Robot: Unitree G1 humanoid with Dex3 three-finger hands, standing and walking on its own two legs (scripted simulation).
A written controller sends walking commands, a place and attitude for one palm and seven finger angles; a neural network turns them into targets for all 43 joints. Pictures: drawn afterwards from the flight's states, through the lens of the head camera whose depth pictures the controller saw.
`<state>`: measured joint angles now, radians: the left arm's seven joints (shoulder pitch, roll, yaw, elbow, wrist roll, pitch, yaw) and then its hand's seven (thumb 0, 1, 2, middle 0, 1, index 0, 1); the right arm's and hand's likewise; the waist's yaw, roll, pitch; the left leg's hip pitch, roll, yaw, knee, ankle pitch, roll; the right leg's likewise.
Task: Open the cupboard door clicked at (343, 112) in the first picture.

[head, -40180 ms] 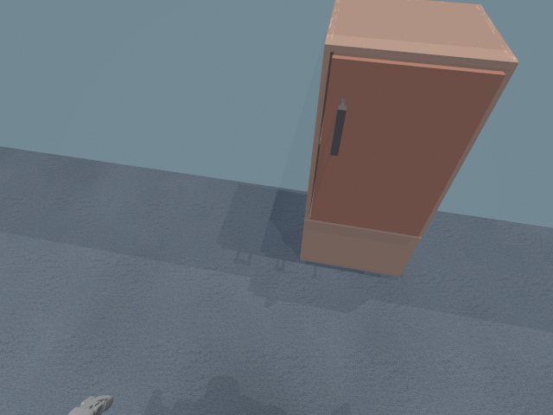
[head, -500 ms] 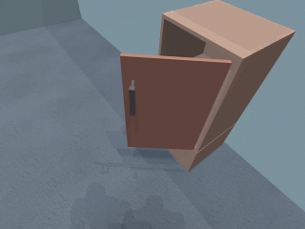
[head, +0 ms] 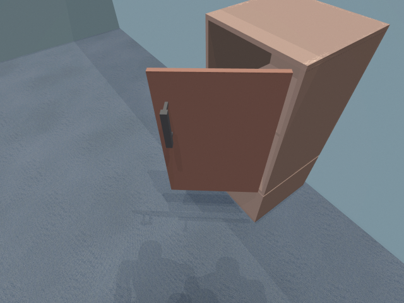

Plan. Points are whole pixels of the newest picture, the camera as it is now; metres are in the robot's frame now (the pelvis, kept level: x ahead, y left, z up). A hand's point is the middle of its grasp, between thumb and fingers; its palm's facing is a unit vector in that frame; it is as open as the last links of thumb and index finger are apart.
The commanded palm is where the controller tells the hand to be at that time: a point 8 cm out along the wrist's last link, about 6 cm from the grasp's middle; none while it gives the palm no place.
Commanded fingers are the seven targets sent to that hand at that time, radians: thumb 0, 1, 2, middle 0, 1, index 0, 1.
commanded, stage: come to a stop and stand still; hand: left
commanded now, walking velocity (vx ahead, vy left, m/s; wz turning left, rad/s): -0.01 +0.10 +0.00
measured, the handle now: (167, 125) +0.61 +0.15 -0.04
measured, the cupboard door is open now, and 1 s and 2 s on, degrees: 51 51 51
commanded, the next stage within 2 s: look again from close up in 0.74 s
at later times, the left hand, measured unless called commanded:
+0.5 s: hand out of the picture +0.00 +0.23 -0.18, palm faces +0.04 -0.99 -0.16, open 7.4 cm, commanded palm none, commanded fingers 0.00 0.90 0.90 -0.20 -0.30 -0.20 -0.30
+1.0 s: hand out of the picture +0.01 +0.22 -0.18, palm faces +0.00 -0.98 -0.21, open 7.4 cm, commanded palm none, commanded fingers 0.00 0.90 0.90 -0.20 -0.30 -0.20 -0.30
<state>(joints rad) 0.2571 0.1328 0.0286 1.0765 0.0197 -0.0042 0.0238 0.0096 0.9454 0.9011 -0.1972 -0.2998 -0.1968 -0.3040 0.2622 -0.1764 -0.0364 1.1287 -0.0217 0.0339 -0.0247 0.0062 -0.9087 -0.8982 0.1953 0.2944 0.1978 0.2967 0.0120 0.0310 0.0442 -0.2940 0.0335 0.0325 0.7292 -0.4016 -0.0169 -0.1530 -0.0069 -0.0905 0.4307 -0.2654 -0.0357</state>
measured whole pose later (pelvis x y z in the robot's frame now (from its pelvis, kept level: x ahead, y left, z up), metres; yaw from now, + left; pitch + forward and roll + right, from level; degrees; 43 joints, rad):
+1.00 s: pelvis +0.01 +0.05 -0.01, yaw +0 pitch +0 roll +0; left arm 0.28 0.13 -0.02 1.11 0.01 -0.01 0.04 0.01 0.91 0.90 -0.20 -0.30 -0.20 -0.30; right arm 0.33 -0.14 0.01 1.08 -0.02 -0.02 -0.02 0.01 -0.91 -0.90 0.20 0.29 0.20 0.30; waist -0.01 0.03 0.04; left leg -0.22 -0.03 0.09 0.50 -0.28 0.05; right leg -0.18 -0.08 -0.06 0.50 -0.31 0.04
